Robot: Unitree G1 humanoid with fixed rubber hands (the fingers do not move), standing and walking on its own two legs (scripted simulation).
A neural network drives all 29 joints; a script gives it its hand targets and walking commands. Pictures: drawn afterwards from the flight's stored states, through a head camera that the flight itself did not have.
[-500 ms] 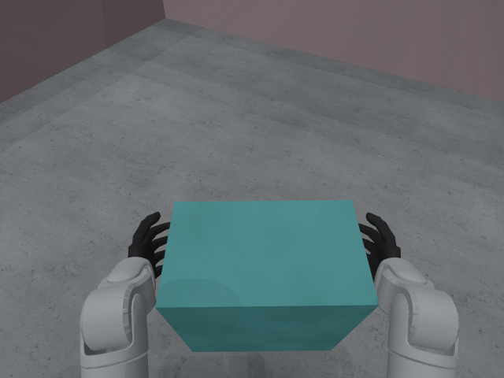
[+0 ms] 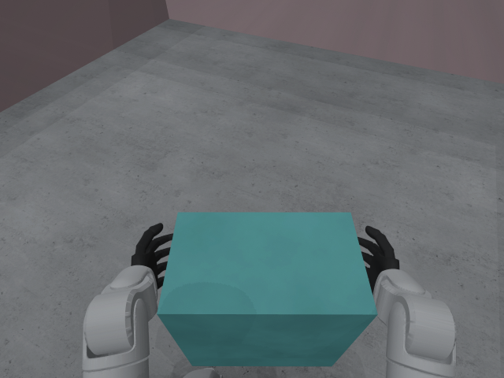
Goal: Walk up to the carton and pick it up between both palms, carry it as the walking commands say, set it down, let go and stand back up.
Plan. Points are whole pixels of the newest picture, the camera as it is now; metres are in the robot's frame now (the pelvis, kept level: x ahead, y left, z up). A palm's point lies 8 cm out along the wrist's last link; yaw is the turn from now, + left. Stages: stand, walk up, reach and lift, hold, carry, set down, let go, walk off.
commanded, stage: carry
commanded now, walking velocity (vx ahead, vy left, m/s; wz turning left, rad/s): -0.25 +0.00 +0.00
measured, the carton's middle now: (262, 297) +0.25 -0.01 -0.01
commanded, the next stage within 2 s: none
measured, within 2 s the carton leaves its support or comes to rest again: neither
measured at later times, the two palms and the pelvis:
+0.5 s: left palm out of the picture +0.06 +0.22 +0.07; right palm out of the picture +0.08 -0.12 +0.08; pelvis -0.19 +0.03 +0.00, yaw +1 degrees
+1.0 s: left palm out of the picture -0.12 +0.23 +0.06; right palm out of the picture -0.11 -0.11 +0.07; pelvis -0.37 +0.06 -0.01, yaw +1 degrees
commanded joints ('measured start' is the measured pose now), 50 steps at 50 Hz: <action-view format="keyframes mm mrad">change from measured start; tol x32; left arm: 1 -476 -755 -756 -151 -345 1 -207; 50 -473 -751 -781 -157 -378 18 -204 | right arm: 1 -561 829 850 -134 395 -13 211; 50 -428 811 790 -53 350 -6 218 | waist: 1 21 -182 -226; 10 21 -243 -323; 14 5 258 -226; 45 30 -280 -302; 50 4 278 -275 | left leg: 1 33 4 -18 162 21 -25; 9 222 -36 43 -432 17 21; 15 376 403 -284 -639 811 248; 29 471 246 -189 -561 680 150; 33 27 16 -9 -42 -136 -3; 36 31 5 -66 196 10 -15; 44 160 -24 29 -299 -14 -11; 48 463 114 -85 -702 221 31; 50 457 420 -307 -591 873 222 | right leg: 1 117 -242 125 -157 464 -119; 11 113 -211 173 -112 323 -22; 14 -235 1 -20 291 -292 56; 19 -265 71 57 673 -165 84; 30 160 -8 9 -236 -18 34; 33 146 -413 319 -220 642 -206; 46 224 -248 190 -122 494 -87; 50 -243 1 -44 268 -298 65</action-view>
